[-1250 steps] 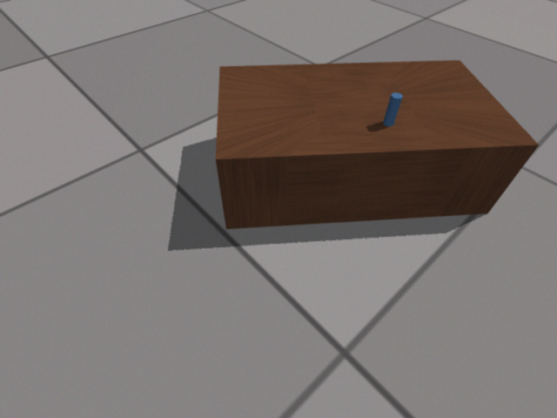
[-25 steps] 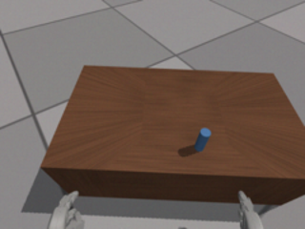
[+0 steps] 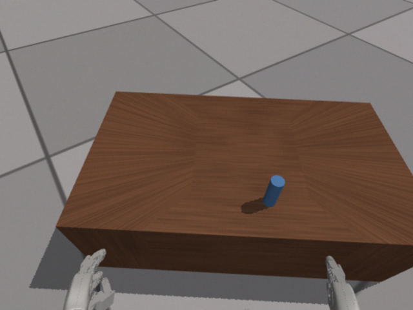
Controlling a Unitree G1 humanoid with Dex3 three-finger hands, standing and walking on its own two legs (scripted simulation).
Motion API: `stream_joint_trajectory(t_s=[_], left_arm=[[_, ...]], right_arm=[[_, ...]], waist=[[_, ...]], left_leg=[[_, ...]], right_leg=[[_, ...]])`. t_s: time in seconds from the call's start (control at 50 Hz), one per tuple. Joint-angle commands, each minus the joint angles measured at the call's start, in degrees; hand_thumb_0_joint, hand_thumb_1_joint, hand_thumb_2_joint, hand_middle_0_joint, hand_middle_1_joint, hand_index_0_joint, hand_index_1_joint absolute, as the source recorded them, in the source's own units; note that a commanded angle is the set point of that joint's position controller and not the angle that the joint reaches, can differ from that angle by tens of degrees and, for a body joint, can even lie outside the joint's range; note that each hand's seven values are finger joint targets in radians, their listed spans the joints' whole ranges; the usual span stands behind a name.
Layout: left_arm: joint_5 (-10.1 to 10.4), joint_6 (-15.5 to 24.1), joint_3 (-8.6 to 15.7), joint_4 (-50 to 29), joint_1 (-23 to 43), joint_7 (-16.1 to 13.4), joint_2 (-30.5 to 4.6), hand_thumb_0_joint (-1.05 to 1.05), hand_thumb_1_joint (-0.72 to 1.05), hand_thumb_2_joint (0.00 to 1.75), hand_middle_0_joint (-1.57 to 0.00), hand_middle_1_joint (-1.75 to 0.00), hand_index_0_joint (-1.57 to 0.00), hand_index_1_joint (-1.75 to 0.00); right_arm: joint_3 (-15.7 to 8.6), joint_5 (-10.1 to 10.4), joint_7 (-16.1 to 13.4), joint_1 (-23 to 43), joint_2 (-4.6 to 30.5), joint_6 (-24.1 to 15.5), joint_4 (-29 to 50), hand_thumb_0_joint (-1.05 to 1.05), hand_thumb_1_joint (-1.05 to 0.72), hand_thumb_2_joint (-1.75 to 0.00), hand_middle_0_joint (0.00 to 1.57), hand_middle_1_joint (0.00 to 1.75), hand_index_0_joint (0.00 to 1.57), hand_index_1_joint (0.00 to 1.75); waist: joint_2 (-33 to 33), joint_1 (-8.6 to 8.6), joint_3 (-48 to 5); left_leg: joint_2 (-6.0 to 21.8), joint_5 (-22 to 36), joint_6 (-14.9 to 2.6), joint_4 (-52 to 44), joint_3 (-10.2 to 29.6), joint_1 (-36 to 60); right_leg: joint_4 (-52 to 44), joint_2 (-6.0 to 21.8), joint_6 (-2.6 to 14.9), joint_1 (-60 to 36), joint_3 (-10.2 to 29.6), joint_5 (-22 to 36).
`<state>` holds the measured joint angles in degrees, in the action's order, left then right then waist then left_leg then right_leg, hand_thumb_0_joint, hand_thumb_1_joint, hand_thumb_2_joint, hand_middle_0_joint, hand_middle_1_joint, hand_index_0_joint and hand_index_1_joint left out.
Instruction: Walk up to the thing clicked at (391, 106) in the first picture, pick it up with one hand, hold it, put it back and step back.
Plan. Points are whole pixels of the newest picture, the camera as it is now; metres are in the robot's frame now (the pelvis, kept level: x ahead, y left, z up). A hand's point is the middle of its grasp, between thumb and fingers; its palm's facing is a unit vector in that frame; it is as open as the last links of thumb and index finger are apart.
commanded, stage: home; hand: right
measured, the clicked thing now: (273, 191) +0.52 -0.21 -0.24
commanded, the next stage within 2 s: stand in 1.34 s
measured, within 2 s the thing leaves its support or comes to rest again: neither
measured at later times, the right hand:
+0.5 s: hand out of the picture +0.11 -0.27 -0.10, palm faces -0.01 +0.92 -0.39, open 17.6 cm
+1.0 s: hand out of the picture +0.07 -0.26 -0.10, palm faces -0.02 +0.93 -0.38, open 17.4 cm
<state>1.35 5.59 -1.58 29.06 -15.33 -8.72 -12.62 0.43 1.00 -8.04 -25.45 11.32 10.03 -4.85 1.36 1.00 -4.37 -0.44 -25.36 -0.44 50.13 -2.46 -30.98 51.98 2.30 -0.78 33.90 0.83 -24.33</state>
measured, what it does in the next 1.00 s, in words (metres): rises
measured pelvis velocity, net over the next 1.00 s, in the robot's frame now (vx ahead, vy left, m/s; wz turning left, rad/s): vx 0.01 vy -0.02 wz -0.02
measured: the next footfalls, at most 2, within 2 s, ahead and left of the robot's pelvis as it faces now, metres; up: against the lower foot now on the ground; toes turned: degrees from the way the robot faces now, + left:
none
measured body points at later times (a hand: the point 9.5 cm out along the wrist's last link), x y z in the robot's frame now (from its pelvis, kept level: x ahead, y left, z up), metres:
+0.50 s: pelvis +0.02 -0.02 +0.02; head +0.03 -0.01 +0.47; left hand +0.14 +0.25 -0.10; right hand +0.11 -0.31 -0.08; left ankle +0.00 +0.12 -0.69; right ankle +0.02 -0.13 -0.69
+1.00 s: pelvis +0.01 -0.02 +0.05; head +0.01 +0.00 +0.50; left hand +0.08 +0.27 -0.10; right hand +0.07 -0.31 -0.07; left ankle +0.00 +0.12 -0.69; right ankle +0.02 -0.13 -0.69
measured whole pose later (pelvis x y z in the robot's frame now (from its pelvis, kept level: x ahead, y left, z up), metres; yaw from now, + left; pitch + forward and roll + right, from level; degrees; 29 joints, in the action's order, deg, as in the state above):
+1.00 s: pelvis +0.01 -0.02 +0.05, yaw -1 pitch -3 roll +0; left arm -1.3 -0.5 0.8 65.0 -7.6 -0.4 -18.3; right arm 0.5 -1.8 -2.0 -10.2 17.7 -0.3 -61.9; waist 1.7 0.7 2.1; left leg 2.7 -13.2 1.4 21.6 -2.1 -5.7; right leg 20.5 -1.3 0.8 7.5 0.0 -10.4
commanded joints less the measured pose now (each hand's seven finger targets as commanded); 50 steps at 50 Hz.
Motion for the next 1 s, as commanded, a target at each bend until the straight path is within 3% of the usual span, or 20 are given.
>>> stream_joint_trajectory(t_s=[0.0, 0.06, 0.08, 0.1, 0.12, 0.14, 0.18, 0.2, 0.24, 0.3, 0.34, 0.38, 0.44, 0.52, 0.62, 0.68, 0.76, 0.86, 0.98], left_arm=[[-0.43, 3.27, 2.86, -8.58, 4.12, -0.86, -6.15, 0.0, 0.9, 0.9, -0.2, -0.3, -0.2, -0.3], [-0.49, 3.49, 2.98, -8.46, 4.21, -0.73, -6.3, 0.0, 0.9, 0.9, -0.2, -0.3, -0.2, -0.3], [-0.5, 3.52, 2.97, -8.43, 4.22, -0.78, -6.37, 0.0, 0.9, 0.9, -0.2, -0.3, -0.2, -0.3], [-0.49, 3.59, 2.91, -8.65, 4.41, -0.76, -6.22, 0.0, 0.9, 0.9, -0.2, -0.3, -0.2, -0.3], [-0.41, 3.61, 3.07, -8.28, 4.08, -0.75, -6.64, 0.0, 0.9, 0.9, -0.2, -0.3, -0.2, -0.3], [-0.5, 3.62, 2.9, -8.56, 4.32, -0.73, -6.41, 0.0, 0.9, 0.9, -0.2, -0.3, -0.2, -0.3], [-0.54, 3.9, 3.06, -8.69, 4.38, -0.63, -6.59, 0.0, 0.9, 0.9, -0.2, -0.3, -0.2, -0.3], [-7.95, 0.38, 3.96, 3.73, 8.28, 2.33, -13.53, 0.0, 0.9, 0.9, -0.2, -0.3, -0.2, -0.3], [-7.36, -1.56, 4.92, 4.89, 7.0, 4.21, -13.87, 0.0, 0.9, 0.9, -0.2, -0.3, -0.2, -0.3], [-4.73, -2.43, 4.7, 6.45, 8.07, 5.7, -13.27, 0.0, 0.9, 0.9, -0.2, -0.3, -0.2, -0.3], [-3.76, -2.89, 4.75, 8.68, 7.73, 6.52, -13.35, 0.0, 0.9, 0.9, -0.2, -0.3, -0.2, -0.3], [-3.83, -3.56, 4.3, 11.92, 8.05, 6.84, -12.29, 0.0, 0.9, 0.9, -0.2, -0.3, -0.2, -0.3], [-4.03, -4.21, 4.34, 15.13, 8.14, 7.08, -12.33, 0.0, 0.9, 0.9, -0.2, -0.3, -0.2, -0.3], [-3.63, -4.56, 4.87, 19.39, 8.52, 7.26, -13.86, 0.0, 0.9, 0.9, -0.2, -0.3, -0.2, -0.3], [-3.16, -4.81, 4.85, 24.44, 9.0, 7.42, -14.73, 0.0, 0.9, 0.9, -0.2, -0.3, -0.2, -0.3], [-2.97, -5.03, 4.81, 26.66, 8.87, 7.42, -15.0, 0.0, 0.9, 0.9, -0.2, -0.3, -0.2, -0.3], [-2.92, -5.09, 4.72, 29.06, 9.64, 7.36, -15.26, 0.0, 0.9, 0.9, -0.2, -0.3, -0.2, -0.3], [-2.8, -5.18, 4.63, 31.47, 10.1, 7.52, -15.88, 0.0, 0.9, 0.9, -0.2, -0.3, -0.2, -0.3], [-2.78, -5.02, 4.34, 33.39, 10.37, 7.53, -15.78, 0.0, 0.9, 0.9, -0.2, -0.3, -0.2, -0.3]], right_arm=[[-2.43, -0.34, -0.75, 1.44, 5.4, -2.31, 10.43, 0.0, 0.58, -0.03, 0.05, 0.05, 0.05, 0.05], [-2.43, -0.33, -0.63, 1.54, 5.01, -1.81, 9.23, 0.0, 0.58, -0.03, 0.05, 0.04, 0.05, 0.04], [-3.41, -0.37, -0.8, 1.78, 6.2, -1.84, 10.36, 0.0, 0.58, -0.03, 0.05, 0.04, 0.05, 0.04], [-2.54, -0.38, -0.61, 1.68, 5.26, -1.66, 10.03, 0.0, 0.59, -0.02, 0.05, 0.04, 0.05, 0.04], [-3.8, -0.35, -0.67, 2.2, 6.76, -1.66, 10.92, 0.0, 0.59, -0.02, 0.05, 0.04, 0.05, 0.04], [-2.3, -0.33, -0.52, 1.55, 5.14, -1.49, 10.05, 0.0, 0.6, -0.02, 0.05, 0.04, 0.05, 0.04], [-2.27, -0.28, -0.49, 2.5, 4.92, -1.39, 10.78, 0.0, 0.61, -0.01, 0.04, 0.04, 0.04, 0.04], [-5.46, -6.4, 2.47, 8.62, 15.39, -5.68, -9.33, 0.0, 0.57, -0.04, 0.05, 0.05, 0.05, 0.05], [-5.95, -6.28, 4.48, 6.19, 15.42, -8.42, -15.36, 0.0, 0.57, -0.04, 0.05, 0.05, 0.05, 0.05], [-4.56, -4.41, 6.01, 8.88, 14.34, -10.44, -19.66, 0.0, 0.51, -0.07, 0.05, 0.06, 0.05, 0.06], [-4.18, -3.29, 6.19, 10.46, 13.41, -10.73, -23.41, 0.0, 0.58, -0.03, 0.05, 0.04, 0.05, 0.04], [-3.58, -3.2, 6.25, 11.51, 12.5, -10.87, -27.58, 0.0, 0.61, -0.01, 0.04, 0.04, 0.04, 0.04], [-3.63, -3.5, 5.95, 13.15, 14.23, -11.24, -32.21, 0.0, 0.6, -0.02, 0.05, 0.04, 0.04, 0.04], [-3.49, -3.25, 5.42, 13.64, 15.85, -11.69, -38.05, 0.0, 0.56, -0.04, 0.05, 0.05, 0.05, 0.05], [-3.08, -2.75, 5.14, 13.68, 16.58, -11.52, -44.25, 0.0, 0.57, -0.04, 0.05, 0.05, 0.05, 0.05], [-3.02, -2.7, 4.99, 14.66, 17.62, -11.5, -47.01, 0.0, 0.55, -0.05, 0.05, 0.05, 0.05, 0.05], [-2.71, -2.53, 4.84, 14.8, 17.88, -11.76, -49.77, 0.0, 0.55, -0.05, 0.05, 0.05, 0.05, 0.05], [-2.51, -2.58, 4.96, 16.52, 18.63, -11.47, -52.49, 0.0, 0.55, -0.05, 0.05, 0.05, 0.05, 0.05], [-2.3, -2.42, 5.28, 17.43, 18.62, -11.55, -54.34, 0.0, 0.54, -0.05, 0.05, 0.05, 0.05, 0.05]], waist=[[-0.32, -0.05, -5.8], [-0.55, 0.04, -4.82], [-0.55, -0.15, -5.42], [-0.76, 0.17, -5.27], [0.09, -0.35, -4.71], [0.47, -0.03, -4.49], [0.55, 0.05, -4.78], [5.58, -2.61, 1.19], [4.86, -2.47, -2.38], [2.25, -0.67, -3.62], [1.15, -0.76, -4.15], [1.32, -0.79, -2.9], [-1.39, -0.5, -0.31], [-1.97, -0.35, 1.26], [-0.17, -0.79, 2.71], [-0.72, -0.41, 3.62], [-1.33, -0.85, 2.68], [-1.32, -0.41, 5.92], [-0.69, -0.59, 4.99]], left_leg=[[-0.49, 9.59, 0.17, -9.26, -0.04, 1.87], [-0.63, 9.06, 0.07, -9.33, -0.4, 1.45], [-0.79, 9.6, 0.02, -8.99, -0.59, 1.71], [-0.77, 9.84, 0.07, -9.03, -0.57, 1.69], [-0.79, 9.76, 0.05, -8.8, -0.49, 1.58], [-0.88, 8.97, -0.05, -8.87, -0.5, 1.43], [-1.05, 9.39, -0.09, -8.27, -1.01, 1.64], [2.82, 8.97, -1.24, -9.93, 3.19, 9.38], [3.42, 13.04, -2.6, -8.21, 3.45, 12.3], [3.87, 13.89, -2.24, -11.37, 3.45, 10.32], [4.27, 14.53, -1.48, -12.38, 3.77, 11.86], [4.85, 14.3, -0.99, -14.61, 3.96, 13.36], [6.02, 13.14, -1.1, -18.72, 5.08, 13.61], [6.64, 18.26, -0.76, -21.95, 4.93, 16.1], [6.64, 18.2, -0.11, -25.36, 4.21, 20.17], [6.95, 17.68, -0.02, -27.57, 4.28, 20.63], [7.74, 20.94, 0.33, -29.84, 4.38, 22.46], [7.55, 16.23, 0.29, -32.06, 4.64, 22.31], [8.08, 17.06, -0.01, -33.4, 5.12, 23.63]], right_leg=[[-8.1, -1.72, 1.48, -5.83, -1.37, 8.71], [-8.54, -1.51, 1.5, -5.68, -0.92, 8.64], [-8.59, -1.35, 1.47, -5.93, -0.72, 9.35], [-8.64, -1.38, 1.49, -5.99, -0.72, 9.61], [-8.92, -1.3, 1.27, -6.17, -0.87, 9.53], [-9.19, -1.24, 1.19, -6.12, -0.84, 8.86], [-9.79, -0.77, 0.97, -6.17, 0.16, 9.59], [-13.6, 1.22, 3.52, -8.14, 4.8, 18.53], [-13.36, 1.55, 4.21, -10.31, 5.46, 23.89], [-14.42, 2.07, 4.34, -15.62, 6.0, 21.76], [-16.35, 2.26, 3.8, -16.63, 6.69, 21.1], [-17.6, 1.9, 3.48, -16.48, 6.44, 19.7], [-20.37, 1.28, 3.2, -17.7, 5.82, 17.34], [-23.63, 1.73, 3.42, -21.08, 6.52, 21.77], [-29.65, 2.38, 3.26, -23.16, 7.58, 21.16], [-31.49, 2.19, 2.84, -24.9, 7.11, 20.17], [-32.22, 2.61, 2.65, -28.0, 6.81, 24.26], [-35.49, 2.39, 1.95, -26.53, 6.85, 17.85], [-36.38, 2.99, 1.7, -27.76, 6.6, 19.59]])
